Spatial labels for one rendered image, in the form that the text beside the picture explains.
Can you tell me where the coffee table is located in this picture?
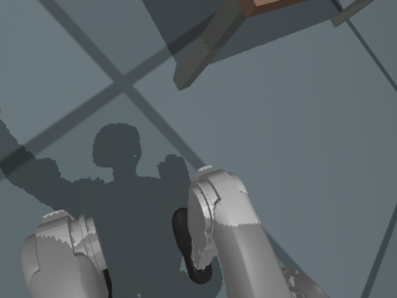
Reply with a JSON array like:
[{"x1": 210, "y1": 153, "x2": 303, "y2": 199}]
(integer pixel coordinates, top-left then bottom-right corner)
[{"x1": 173, "y1": 0, "x2": 374, "y2": 91}]

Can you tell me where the right robot foot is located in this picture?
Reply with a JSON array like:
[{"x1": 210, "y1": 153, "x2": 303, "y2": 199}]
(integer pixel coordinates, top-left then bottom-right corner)
[{"x1": 172, "y1": 207, "x2": 212, "y2": 284}]

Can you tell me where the right robot hand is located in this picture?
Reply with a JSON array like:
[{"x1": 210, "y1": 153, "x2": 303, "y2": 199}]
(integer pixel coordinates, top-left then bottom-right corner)
[{"x1": 281, "y1": 265, "x2": 330, "y2": 298}]

